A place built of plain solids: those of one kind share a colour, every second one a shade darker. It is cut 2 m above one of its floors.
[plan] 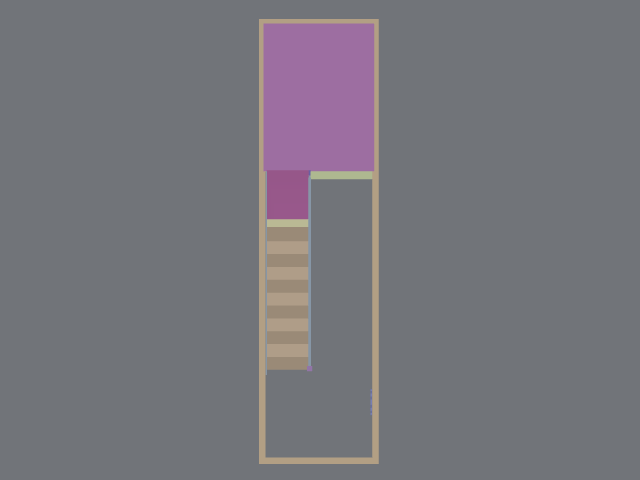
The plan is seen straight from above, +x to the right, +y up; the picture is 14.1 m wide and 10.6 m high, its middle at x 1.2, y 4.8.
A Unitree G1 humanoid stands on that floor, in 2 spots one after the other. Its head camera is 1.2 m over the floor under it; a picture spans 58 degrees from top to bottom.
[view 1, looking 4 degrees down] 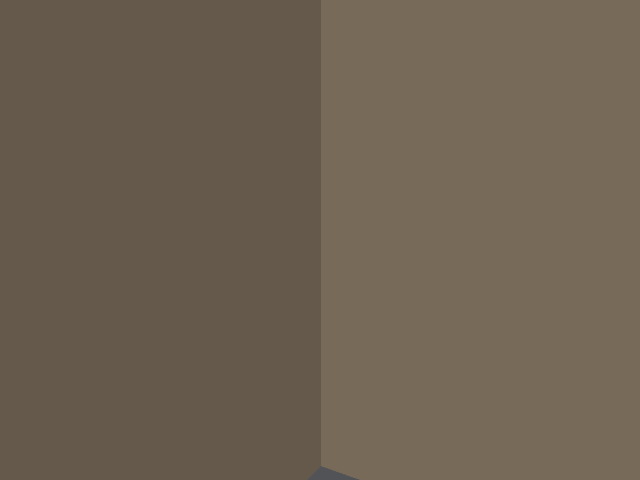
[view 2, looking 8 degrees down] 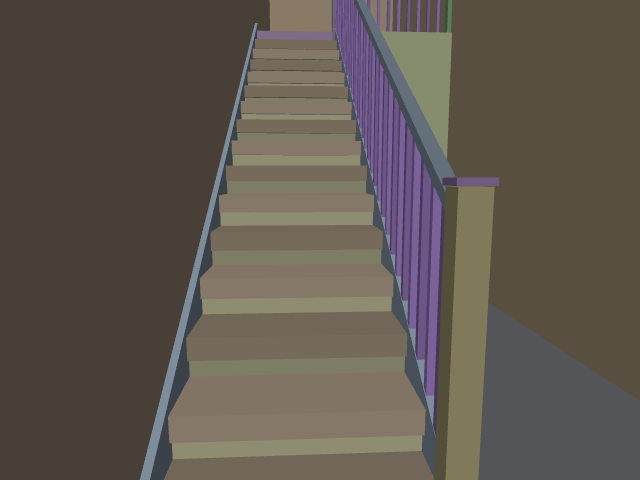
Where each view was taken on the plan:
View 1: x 1.67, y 1.00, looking -149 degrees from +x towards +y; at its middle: wall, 1.95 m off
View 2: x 0.49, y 0.77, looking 87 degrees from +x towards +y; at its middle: tread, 2.33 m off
